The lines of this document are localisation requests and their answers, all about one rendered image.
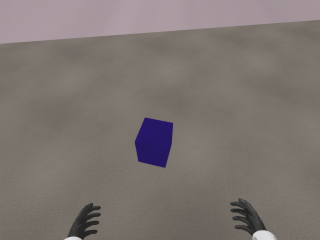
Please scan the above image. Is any right robot forearm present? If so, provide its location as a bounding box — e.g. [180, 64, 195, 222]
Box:
[252, 230, 277, 240]

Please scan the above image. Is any carton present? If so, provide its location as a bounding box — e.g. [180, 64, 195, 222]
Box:
[135, 117, 173, 168]

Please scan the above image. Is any robot right hand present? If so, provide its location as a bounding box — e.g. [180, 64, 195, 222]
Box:
[230, 198, 267, 236]

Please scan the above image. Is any robot left hand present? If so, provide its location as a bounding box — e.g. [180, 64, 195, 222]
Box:
[67, 203, 101, 240]

